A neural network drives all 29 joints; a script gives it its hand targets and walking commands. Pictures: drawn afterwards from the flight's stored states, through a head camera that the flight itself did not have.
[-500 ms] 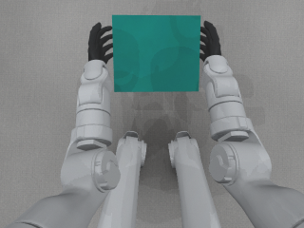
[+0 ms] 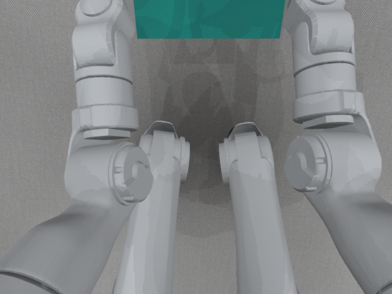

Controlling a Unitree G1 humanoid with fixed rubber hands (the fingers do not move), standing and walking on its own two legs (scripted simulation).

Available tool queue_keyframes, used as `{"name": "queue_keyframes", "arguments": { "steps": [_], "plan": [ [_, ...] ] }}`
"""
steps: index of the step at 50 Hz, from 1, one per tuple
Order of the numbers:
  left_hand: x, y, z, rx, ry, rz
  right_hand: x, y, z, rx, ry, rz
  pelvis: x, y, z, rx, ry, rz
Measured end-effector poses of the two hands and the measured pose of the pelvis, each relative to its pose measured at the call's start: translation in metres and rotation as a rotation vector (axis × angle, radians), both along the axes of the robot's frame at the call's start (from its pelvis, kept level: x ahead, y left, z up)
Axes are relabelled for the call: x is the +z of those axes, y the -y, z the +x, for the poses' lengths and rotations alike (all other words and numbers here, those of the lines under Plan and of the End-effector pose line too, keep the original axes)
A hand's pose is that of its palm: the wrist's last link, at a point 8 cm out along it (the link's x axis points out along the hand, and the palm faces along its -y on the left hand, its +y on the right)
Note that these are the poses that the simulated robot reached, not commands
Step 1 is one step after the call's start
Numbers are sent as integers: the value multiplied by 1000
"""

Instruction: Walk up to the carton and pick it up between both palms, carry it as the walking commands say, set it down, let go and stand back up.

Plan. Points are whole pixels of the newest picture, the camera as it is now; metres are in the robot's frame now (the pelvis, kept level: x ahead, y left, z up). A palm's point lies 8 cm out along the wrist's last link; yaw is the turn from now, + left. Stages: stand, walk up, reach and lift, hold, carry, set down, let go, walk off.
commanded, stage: set down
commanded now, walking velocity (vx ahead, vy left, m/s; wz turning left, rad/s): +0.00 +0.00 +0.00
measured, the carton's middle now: out of the picture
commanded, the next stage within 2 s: none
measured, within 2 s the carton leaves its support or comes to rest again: rests again in 1.92 s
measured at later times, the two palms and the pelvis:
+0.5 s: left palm out of the picture +0.57 +0.13 -0.20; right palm out of the picture +0.57 -0.14 -0.21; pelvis +0.01 +0.00 -0.05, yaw +1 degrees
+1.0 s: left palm out of the picture +0.57 +0.13 -0.23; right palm out of the picture +0.57 -0.14 -0.24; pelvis +0.01 +0.00 -0.08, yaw +1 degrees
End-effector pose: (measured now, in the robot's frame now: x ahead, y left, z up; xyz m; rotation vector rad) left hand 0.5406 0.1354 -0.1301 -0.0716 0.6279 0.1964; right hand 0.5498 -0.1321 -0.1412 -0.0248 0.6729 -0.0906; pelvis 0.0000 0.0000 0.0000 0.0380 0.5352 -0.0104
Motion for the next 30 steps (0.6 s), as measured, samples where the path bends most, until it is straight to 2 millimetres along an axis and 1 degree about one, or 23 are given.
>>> {"name": "queue_keyframes", "arguments": {
  "steps": [1,3,7,9,11,16,19,23,28,30],
  "plan": [
    [-8,-1,0,4,6,1,-7,-1,2,-2,6,7,-2,0,-2,-1,29,0],
    [-24,-2,0,16,1,-9,-21,-2,4,1,-1,11,-10,1,-3,2,16,4],
    [-45,-3,-2,24,-18,-29,-37,-3,5,9,-21,-7,-25,2,0,7,6,7],
    [-50,-2,-2,22,-34,-30,-41,-2,5,10,-38,-9,-29,2,1,9,11,4],
    [-50,0,1,20,-40,-28,-43,0,6,4,-44,-3,-32,2,1,10,16,1],
    [-44,4,14,-10,-37,3,-42,4,13,6,-39,-10,-35,3,1,13,23,2],
    [-47,5,21,-30,-51,24,-46,5,18,7,-51,-17,-39,2,3,15,6,4],
    [-59,5,25,-35,-43,34,-57,5,25,19,-42,-29,-45,1,4,14,4,2],
    [-90,4,22,-28,-76,15,-86,4,21,27,-77,-47,-56,1,8,14,-26,1],
    [-96,1,23,-38,-91,28,-97,2,18,30,-92,-43,-60,1,10,16,-30,-2]
  ]
}}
